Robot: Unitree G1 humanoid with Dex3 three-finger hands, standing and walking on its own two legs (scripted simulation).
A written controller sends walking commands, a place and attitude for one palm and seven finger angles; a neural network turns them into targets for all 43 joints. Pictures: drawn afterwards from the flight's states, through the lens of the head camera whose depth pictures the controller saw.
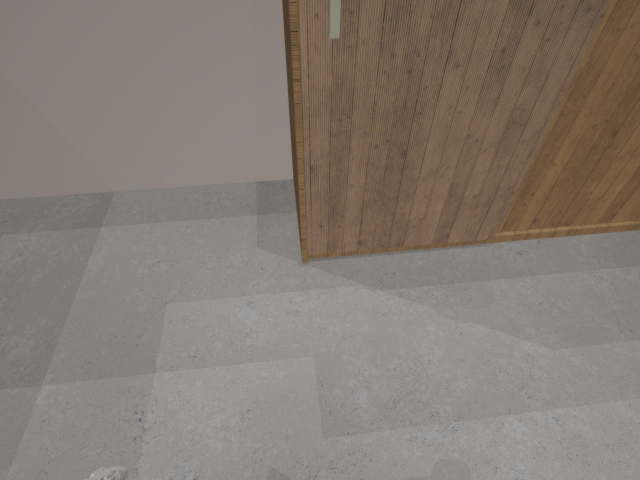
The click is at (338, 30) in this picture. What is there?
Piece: wardrobe's sliding door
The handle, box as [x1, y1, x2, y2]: [328, 0, 340, 38]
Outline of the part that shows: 329,0 328,35 329,38 339,37 340,0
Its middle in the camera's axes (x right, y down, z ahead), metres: +0.03 -0.55 +0.85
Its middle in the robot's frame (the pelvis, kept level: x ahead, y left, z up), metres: +1.03 +0.03 +0.23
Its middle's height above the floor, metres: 1.00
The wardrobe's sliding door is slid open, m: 0.00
